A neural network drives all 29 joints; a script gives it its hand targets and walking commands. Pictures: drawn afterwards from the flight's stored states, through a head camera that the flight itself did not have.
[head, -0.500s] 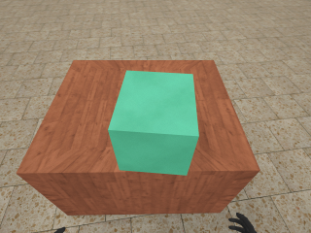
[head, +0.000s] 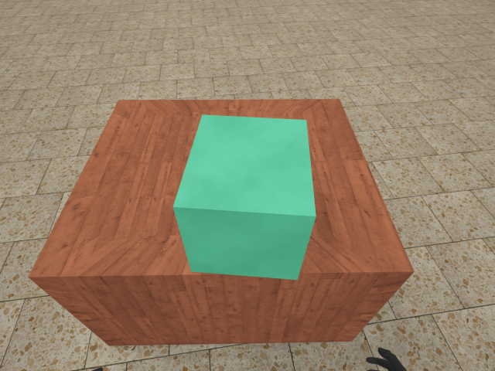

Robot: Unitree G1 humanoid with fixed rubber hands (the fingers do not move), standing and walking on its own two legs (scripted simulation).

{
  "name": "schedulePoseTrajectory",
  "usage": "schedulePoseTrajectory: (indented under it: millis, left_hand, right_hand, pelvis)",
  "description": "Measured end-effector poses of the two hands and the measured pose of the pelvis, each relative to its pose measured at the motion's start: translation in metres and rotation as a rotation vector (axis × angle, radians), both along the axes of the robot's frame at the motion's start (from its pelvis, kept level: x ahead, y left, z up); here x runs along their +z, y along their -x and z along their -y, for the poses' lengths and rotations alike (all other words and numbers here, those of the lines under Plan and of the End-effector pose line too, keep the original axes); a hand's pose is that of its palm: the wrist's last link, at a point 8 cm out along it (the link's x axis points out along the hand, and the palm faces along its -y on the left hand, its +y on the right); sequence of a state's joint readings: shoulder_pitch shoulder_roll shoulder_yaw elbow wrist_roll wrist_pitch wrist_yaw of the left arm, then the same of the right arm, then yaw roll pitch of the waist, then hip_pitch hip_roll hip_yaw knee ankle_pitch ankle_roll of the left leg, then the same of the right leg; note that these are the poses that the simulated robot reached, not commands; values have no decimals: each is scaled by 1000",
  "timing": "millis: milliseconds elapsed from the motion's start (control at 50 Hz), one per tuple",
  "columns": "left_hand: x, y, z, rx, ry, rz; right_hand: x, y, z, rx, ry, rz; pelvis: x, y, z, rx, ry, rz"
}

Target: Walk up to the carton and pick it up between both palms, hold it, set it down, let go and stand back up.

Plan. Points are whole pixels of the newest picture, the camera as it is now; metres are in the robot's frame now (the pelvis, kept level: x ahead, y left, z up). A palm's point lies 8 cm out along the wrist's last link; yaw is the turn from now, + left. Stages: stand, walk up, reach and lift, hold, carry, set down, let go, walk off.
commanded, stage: stand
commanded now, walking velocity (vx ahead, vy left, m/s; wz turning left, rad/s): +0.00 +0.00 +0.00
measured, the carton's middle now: (248, 195) +0.51 +0.02 -0.07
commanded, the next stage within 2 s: none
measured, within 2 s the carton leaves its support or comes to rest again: neither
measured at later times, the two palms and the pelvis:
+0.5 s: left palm out of the picture +0.06 +0.29 -0.12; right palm out of the picture +0.10 -0.24 -0.12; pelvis -0.01 +0.00 +0.00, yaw +0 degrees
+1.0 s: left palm out of the picture +0.04 +0.29 -0.12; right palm out of the picture +0.09 -0.24 -0.12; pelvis -0.02 +0.00 +0.00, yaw +0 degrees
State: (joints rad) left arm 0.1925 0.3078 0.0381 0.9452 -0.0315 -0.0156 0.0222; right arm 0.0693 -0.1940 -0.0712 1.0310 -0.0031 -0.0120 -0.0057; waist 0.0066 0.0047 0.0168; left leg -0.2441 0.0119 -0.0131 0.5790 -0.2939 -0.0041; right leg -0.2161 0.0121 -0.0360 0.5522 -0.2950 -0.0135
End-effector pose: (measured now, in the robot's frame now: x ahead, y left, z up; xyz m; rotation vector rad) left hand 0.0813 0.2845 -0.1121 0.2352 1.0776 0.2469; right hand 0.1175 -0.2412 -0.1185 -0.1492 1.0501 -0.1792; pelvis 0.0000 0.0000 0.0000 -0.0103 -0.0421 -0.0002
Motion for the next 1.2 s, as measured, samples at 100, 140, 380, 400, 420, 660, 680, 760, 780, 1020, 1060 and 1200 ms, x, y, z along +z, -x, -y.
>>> schedulePoseTrajectory:
  millis: [100,140,380,400,420,660,680,760,780,1020,1060,1200]
  left_hand:
    - [-2,4,0,2,3,-5]
    - [-2,6,0,4,3,-8]
    - [-4,17,-1,11,2,-24]
    - [-4,18,-1,12,2,-25]
    - [-4,19,-1,12,2,-25]
    - [-5,29,-2,18,2,-35]
    - [-5,29,-2,18,2,-36]
    - [-6,31,-2,19,3,-37]
    - [-6,32,-2,19,3,-37]
    - [-6,38,-3,23,1,-41]
    - [-6,38,-3,23,0,-42]
    - [-5,38,-4,24,-1,-48]
  right_hand:
    - [0,4,1,-2,3,-6]
    - [0,4,0,-1,2,-5]
    - [0,11,0,-2,-3,-4]
    - [-1,12,0,-2,-3,-5]
    - [-1,12,0,-3,-3,-6]
    - [-3,23,0,-5,-8,-19]
    - [-3,23,0,-5,-8,-19]
    - [-2,25,0,-6,-7,-18]
    - [-2,25,0,-6,-7,-18]
    - [-4,31,-1,-7,-13,-22]
    - [-5,32,-2,-6,-17,-27]
    - [-6,32,-1,-8,-16,-34]
  pelvis:
    - [0,2,0,0,0,2]
    - [0,3,0,0,0,4]
    - [0,8,-1,0,1,11]
    - [0,9,-1,0,1,12]
    - [0,9,-1,0,1,13]
    - [0,15,-1,0,1,22]
    - [0,16,-1,0,1,22]
    - [0,17,-1,0,1,24]
    - [0,18,-1,0,1,25]
    - [-1,22,-1,-1,1,31]
    - [-1,22,-1,-1,1,30]
    - [0,21,-1,-1,1,28]
